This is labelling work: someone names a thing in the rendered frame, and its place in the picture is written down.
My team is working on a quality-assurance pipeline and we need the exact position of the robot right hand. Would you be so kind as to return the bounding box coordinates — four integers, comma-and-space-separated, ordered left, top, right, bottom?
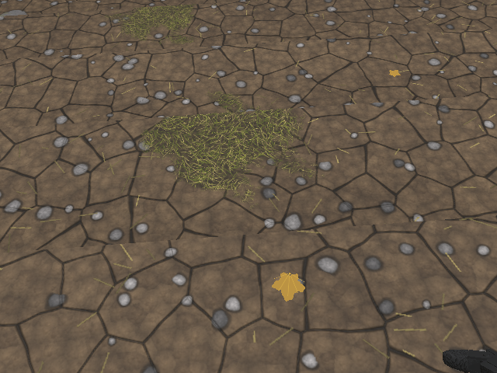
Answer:
443, 349, 497, 373

